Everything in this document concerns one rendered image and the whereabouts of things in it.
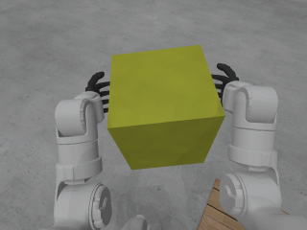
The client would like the left robot upper arm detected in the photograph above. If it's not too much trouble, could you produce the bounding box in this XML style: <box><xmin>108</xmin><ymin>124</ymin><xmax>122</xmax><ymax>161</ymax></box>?
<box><xmin>38</xmin><ymin>183</ymin><xmax>112</xmax><ymax>230</ymax></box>

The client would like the robot left hand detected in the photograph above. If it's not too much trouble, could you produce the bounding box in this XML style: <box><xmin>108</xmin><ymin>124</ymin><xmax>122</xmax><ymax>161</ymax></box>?
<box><xmin>85</xmin><ymin>71</ymin><xmax>110</xmax><ymax>113</ymax></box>

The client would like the robot right hand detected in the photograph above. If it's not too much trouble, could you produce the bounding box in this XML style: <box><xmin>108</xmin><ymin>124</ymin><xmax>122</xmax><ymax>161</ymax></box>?
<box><xmin>211</xmin><ymin>63</ymin><xmax>239</xmax><ymax>106</ymax></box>

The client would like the left robot thigh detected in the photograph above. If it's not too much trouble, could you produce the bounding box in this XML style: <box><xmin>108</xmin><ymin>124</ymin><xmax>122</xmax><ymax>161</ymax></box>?
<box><xmin>122</xmin><ymin>218</ymin><xmax>151</xmax><ymax>230</ymax></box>

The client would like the robot left forearm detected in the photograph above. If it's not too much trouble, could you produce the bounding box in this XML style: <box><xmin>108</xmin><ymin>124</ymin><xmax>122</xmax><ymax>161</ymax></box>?
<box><xmin>54</xmin><ymin>91</ymin><xmax>105</xmax><ymax>222</ymax></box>

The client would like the left robot shin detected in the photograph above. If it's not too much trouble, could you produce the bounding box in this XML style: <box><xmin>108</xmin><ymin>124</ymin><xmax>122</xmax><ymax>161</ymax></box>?
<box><xmin>136</xmin><ymin>215</ymin><xmax>145</xmax><ymax>219</ymax></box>

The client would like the right robot upper arm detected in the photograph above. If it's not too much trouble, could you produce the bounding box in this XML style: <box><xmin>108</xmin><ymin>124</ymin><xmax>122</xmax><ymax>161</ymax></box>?
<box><xmin>219</xmin><ymin>171</ymin><xmax>307</xmax><ymax>230</ymax></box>

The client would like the carton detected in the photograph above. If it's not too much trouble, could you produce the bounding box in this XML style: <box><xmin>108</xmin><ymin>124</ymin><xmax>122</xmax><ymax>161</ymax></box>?
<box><xmin>106</xmin><ymin>45</ymin><xmax>225</xmax><ymax>171</ymax></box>

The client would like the robot right forearm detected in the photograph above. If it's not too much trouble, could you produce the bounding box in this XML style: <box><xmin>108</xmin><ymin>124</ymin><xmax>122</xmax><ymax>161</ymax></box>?
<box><xmin>222</xmin><ymin>80</ymin><xmax>282</xmax><ymax>206</ymax></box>

